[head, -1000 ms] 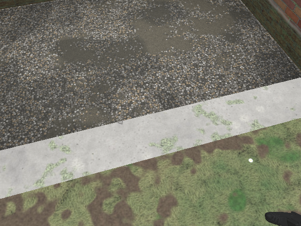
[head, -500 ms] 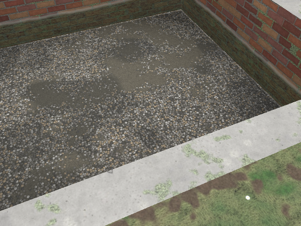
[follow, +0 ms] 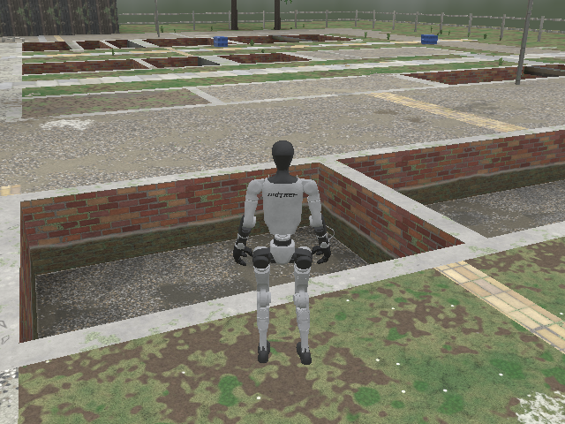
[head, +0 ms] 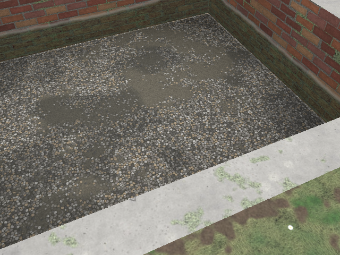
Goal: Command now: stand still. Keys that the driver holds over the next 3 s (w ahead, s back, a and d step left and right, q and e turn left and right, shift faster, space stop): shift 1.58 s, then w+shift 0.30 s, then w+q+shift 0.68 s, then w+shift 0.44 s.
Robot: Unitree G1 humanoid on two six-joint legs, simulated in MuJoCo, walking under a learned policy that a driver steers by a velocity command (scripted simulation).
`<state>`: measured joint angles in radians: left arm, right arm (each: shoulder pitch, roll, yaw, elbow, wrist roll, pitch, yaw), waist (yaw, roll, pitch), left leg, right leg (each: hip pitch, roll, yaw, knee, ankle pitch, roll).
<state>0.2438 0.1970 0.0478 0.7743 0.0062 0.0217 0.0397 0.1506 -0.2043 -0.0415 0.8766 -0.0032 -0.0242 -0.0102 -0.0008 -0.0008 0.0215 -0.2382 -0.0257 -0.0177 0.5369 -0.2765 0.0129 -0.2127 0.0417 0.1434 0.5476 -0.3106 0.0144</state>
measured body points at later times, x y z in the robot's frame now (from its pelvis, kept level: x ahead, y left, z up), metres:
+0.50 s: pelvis +0.00 +0.01 +0.01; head +0.01 +0.01 +0.45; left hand +0.04 +0.26 -0.14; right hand +0.05 -0.24 -0.14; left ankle +0.01 +0.11 -0.73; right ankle -0.01 -0.13 -0.73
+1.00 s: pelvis +0.00 +0.02 +0.01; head +0.01 +0.02 +0.46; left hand +0.00 +0.25 -0.15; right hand +0.02 -0.23 -0.15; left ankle +0.01 +0.11 -0.73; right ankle -0.01 -0.13 -0.73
